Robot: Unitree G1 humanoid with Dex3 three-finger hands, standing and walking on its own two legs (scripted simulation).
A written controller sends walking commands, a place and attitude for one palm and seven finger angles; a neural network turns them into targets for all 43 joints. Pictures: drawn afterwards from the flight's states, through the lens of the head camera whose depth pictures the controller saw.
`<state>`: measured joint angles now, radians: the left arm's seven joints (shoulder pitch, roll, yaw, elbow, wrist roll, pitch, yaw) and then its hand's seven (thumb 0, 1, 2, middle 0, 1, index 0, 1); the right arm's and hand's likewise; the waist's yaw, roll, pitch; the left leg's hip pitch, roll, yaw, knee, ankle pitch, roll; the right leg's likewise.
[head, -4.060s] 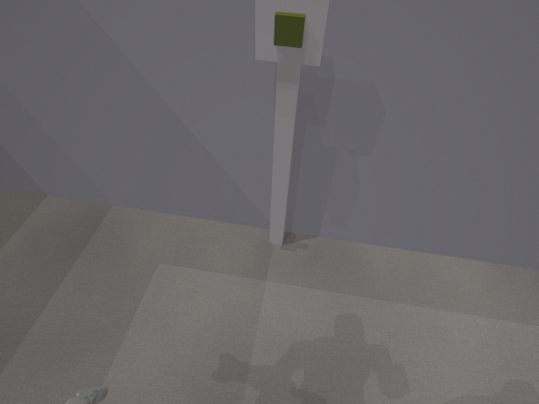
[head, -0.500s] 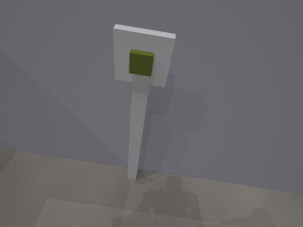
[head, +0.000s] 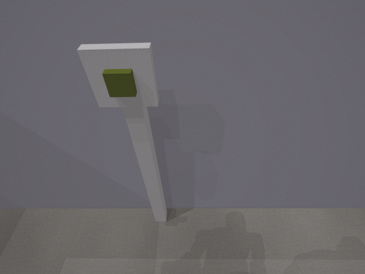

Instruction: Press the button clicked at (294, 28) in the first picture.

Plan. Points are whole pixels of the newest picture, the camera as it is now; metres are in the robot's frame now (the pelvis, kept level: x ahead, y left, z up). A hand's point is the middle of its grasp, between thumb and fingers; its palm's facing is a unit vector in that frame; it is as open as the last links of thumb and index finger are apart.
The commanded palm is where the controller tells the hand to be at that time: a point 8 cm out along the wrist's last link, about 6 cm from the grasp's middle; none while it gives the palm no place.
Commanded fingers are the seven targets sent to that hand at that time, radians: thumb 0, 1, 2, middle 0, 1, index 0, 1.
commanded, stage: come to a stop and stand still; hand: left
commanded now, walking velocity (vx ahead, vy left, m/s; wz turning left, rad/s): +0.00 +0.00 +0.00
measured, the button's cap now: (120, 82) +0.52 +0.17 +0.17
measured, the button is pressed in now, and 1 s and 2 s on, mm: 0 0 0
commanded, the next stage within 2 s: look again from close up in 0.36 s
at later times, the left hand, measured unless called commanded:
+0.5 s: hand out of the picture -0.04 +0.13 -0.17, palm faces +0.07 -0.99 -0.15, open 7.3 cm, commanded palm none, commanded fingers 0.00 0.90 0.90 -0.20 -0.30 -0.20 -0.30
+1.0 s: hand out of the picture +0.02 +0.23 -0.17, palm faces -0.01 -0.98 -0.22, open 7.4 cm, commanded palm none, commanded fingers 0.00 0.90 0.90 -0.20 -0.30 -0.20 -0.30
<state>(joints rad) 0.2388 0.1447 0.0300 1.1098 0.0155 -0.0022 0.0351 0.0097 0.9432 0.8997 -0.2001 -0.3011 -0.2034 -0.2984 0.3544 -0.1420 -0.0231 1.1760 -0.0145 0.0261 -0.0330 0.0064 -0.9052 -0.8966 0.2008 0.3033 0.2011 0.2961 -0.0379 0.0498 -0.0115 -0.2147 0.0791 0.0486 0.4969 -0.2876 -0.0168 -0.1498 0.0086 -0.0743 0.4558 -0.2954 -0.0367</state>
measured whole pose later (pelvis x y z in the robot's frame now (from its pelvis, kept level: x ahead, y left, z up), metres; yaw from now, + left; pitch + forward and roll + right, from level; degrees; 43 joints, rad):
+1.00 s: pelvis +0.00 +0.05 +0.00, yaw -1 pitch +0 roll +0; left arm 0.27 0.17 0.00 1.09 0.02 0.00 0.03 0.00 0.91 0.90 -0.20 -0.30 -0.20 -0.30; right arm 0.33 -0.14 0.02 1.09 -0.01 -0.02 -0.02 0.01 -0.92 -0.90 0.20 0.30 0.20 0.30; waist 0.00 0.00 0.01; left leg -0.20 -0.03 0.09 0.47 -0.28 0.05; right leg -0.19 -0.06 -0.02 0.50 -0.30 0.03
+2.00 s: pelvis +0.04 +0.00 -0.01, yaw -3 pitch -1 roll -2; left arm 0.37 0.14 0.01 0.99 0.04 -0.04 0.06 0.00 0.90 0.90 -0.20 -0.30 -0.20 -0.30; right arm 0.16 -0.15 -0.02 0.93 0.00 0.02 -0.02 0.00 -0.91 -0.90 0.20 0.30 0.20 0.30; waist 0.03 0.02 0.05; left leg -0.39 0.00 0.03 0.80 -0.37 0.04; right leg -0.16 0.06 -0.09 0.54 -0.37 -0.06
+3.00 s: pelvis +0.02 +0.06 +0.00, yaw -1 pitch +0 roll +0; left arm 0.40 0.13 -0.02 1.15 0.03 0.00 0.04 0.00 0.91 0.90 -0.20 -0.30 -0.20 -0.30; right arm 0.26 -0.16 0.01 1.11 0.00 0.00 -0.03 0.01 -0.92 -0.90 0.20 0.30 0.20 0.30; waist 0.02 -0.03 0.00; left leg -0.25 -0.13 0.05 0.32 -0.09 0.13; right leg -0.17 -0.01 0.02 0.45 -0.29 0.00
